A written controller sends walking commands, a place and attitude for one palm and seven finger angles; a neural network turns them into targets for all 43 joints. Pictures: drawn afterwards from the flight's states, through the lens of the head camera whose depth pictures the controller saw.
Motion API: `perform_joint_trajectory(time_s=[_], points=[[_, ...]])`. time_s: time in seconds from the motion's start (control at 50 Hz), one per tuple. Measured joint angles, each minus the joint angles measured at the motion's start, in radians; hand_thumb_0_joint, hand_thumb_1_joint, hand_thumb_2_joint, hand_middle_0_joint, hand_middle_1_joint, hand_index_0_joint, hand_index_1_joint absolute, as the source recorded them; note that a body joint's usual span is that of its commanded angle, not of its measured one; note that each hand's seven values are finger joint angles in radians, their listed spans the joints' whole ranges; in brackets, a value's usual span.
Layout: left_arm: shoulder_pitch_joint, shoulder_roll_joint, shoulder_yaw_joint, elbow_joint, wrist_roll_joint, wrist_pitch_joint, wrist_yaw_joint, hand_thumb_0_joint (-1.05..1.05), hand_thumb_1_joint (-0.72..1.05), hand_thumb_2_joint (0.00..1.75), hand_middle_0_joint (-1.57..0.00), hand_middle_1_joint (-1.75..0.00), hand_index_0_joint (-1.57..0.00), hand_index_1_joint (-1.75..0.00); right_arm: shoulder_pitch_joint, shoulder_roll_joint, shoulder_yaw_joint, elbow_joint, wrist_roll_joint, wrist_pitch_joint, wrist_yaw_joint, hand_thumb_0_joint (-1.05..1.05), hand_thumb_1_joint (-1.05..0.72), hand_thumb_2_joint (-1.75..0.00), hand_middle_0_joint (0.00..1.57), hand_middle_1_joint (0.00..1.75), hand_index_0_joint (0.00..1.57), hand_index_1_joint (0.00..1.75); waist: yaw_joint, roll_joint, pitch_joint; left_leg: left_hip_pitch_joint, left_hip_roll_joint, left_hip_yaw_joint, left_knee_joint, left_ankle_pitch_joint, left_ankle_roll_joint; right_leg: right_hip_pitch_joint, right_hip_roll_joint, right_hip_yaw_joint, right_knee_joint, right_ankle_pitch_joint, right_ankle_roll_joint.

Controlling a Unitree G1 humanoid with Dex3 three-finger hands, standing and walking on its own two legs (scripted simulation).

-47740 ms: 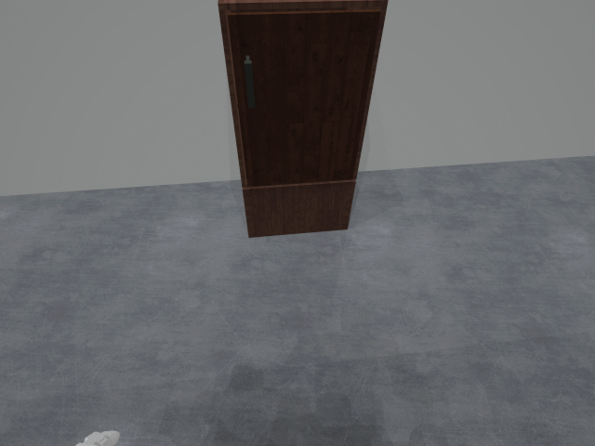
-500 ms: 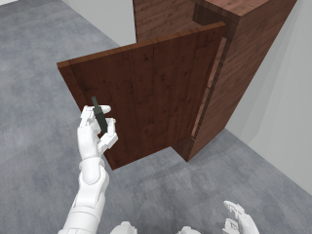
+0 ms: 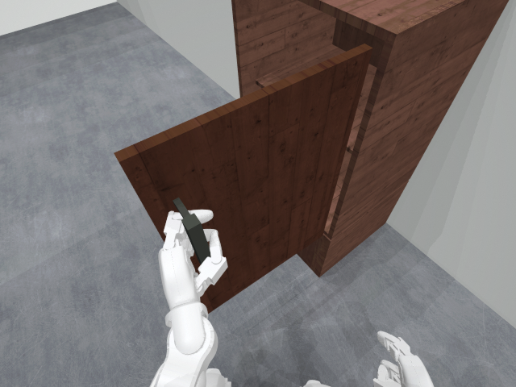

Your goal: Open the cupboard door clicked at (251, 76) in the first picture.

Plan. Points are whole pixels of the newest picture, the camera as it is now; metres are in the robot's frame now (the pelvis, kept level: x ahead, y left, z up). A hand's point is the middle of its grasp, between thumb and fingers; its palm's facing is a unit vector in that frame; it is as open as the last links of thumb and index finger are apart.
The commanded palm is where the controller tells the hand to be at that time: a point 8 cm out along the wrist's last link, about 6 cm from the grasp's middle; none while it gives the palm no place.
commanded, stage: open thumb and fingers to let go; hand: left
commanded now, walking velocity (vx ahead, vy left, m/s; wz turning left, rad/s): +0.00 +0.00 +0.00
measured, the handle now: (193, 235) +0.34 +0.12 +0.05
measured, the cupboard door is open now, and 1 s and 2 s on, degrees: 87 87 89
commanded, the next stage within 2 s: slide the hand sideways off the handle in 0.70 s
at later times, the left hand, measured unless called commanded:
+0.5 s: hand (215, 252) +0.31 +0.08 +0.05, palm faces +0.31 -0.95 +0.01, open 13.8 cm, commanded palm +0.26 +0.12 +0.04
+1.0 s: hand (205, 274) +0.27 +0.09 +0.05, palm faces -0.18 -0.98 -0.06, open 15.9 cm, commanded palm +0.26 +0.12 +0.04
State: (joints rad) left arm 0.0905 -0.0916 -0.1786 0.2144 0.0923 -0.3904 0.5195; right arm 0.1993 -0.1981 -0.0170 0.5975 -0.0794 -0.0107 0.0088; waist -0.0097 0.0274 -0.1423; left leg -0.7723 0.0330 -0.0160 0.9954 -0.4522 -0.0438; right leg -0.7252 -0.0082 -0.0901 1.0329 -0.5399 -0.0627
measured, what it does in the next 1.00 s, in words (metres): stands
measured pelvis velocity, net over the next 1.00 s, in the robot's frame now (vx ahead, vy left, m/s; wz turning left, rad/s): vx -0.03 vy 0.04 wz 0.00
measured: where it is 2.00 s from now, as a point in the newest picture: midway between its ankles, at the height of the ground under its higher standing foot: outside the picture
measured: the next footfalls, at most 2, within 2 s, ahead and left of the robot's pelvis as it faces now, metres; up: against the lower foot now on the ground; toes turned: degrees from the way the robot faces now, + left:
none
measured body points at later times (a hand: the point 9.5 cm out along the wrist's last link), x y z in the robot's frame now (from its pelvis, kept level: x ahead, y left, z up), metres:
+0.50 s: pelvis -0.01 +0.02 +0.00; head +0.04 +0.01 +0.44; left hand +0.28 +0.13 +0.05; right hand +0.15 -0.20 -0.12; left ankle +0.02 +0.15 -0.67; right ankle -0.02 -0.07 -0.67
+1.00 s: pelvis -0.03 +0.04 -0.01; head +0.03 +0.03 +0.44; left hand +0.28 +0.14 +0.05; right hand +0.14 -0.19 -0.11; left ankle +0.02 +0.15 -0.67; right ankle -0.02 -0.07 -0.67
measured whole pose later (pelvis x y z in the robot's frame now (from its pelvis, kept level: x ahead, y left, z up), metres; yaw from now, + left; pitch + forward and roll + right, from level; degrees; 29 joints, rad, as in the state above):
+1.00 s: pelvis -0.03 +0.04 -0.01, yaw +0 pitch +11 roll -1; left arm -0.05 0.09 -0.23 0.28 -0.04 -0.37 0.07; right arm 0.22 -0.22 0.02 0.55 -0.01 -0.04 -0.01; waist -0.01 0.05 -0.10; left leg -0.82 0.01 -0.01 1.06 -0.44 0.01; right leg -0.74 -0.03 -0.09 1.05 -0.50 -0.01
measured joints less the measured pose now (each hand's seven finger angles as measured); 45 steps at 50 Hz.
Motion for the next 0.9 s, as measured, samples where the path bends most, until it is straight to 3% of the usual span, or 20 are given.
perform_joint_trajectory(time_s=[0.16,0.44,0.58,0.82,0.86,0.9], points=[[-0.044,0.008,0.022,0.037,-0.039,0.01,-0.028,0.01,0.42,0.69,-0.36,-1.3,-0.36,-1.3,-0.012,0.007,0.007,0.001,0.005,-0.001,-0.003,0.01,-0.91,-0.9,0.2,0.3,0.2,0.3,0.004,0.003,0.002,-0.002,-0.003,0.0,-0.003,0.009,0.001,-0.002,-0.002,0.0,-0.003,0.009,0.003],[-0.106,-0.014,0.0,0.083,-0.003,0.009,0.026,0.0,-0.34,0.37,-0.29,-1.17,-0.3,-1.18,-0.005,0.014,0.008,0.004,0.0,0.002,0.003,0.01,-0.91,-0.9,0.2,0.3,0.2,0.3,0.004,0.005,0.005,-0.034,-0.005,0.009,0.032,0.003,0.019,-0.028,-0.006,0.01,0.015,0.016,0.019],[-0.13,-0.022,-0.012,0.099,0.011,0.025,0.045,-0.01,-0.46,0.32,-0.27,-0.96,-0.27,-0.95,-0.003,0.019,0.014,0.007,-0.001,0.004,0.003,0.01,-0.91,-0.9,0.21,0.3,0.2,0.3,0.0,0.005,0.006,-0.037,-0.006,0.012,0.037,0.004,0.027,-0.028,-0.007,0.014,0.011,0.023,0.027],[-0.16,-0.013,-0.036,0.117,0.014,0.038,0.047,-0.01,-0.5,0.31,-0.42,-0.69,-0.4,-0.7,-0.02,0.02,0.019,0.013,0.0,-0.001,0.005,0.01,-0.91,-0.9,0.21,0.3,0.2,0.3,0.005,0.007,0.013,-0.049,-0.011,0.011,0.048,0.009,0.039,-0.032,-0.011,0.012,0.009,0.035,0.038],[-0.15,0.012,-0.032,0.106,0.023,0.03,-0.017,-0.01,-0.5,0.31,-0.41,-0.65,-0.38,-0.65,-0.019,0.018,0.026,0.007,0.005,-0.002,0.006,0.01,-0.91,-0.9,0.21,0.3,0.2,0.3,0.002,0.004,0.016,-0.052,-0.014,0.01,0.05,0.011,0.042,-0.034,-0.015,0.012,0.012,0.035,0.039],[-0.139,0.07,-0.031,0.09,0.009,0.01,-0.157,-0.01,-0.5,0.31,-0.38,-0.59,-0.31,-0.59,-0.006,0.012,0.028,-0.012,0.017,-0.005,0.002,0.01,-0.91,-0.9,0.21,0.3,0.2,0.3,0.002,0.005,0.018,-0.058,-0.018,0.007,0.056,0.011,0.044,-0.038,-0.018,0.008,0.018,0.034,0.04]])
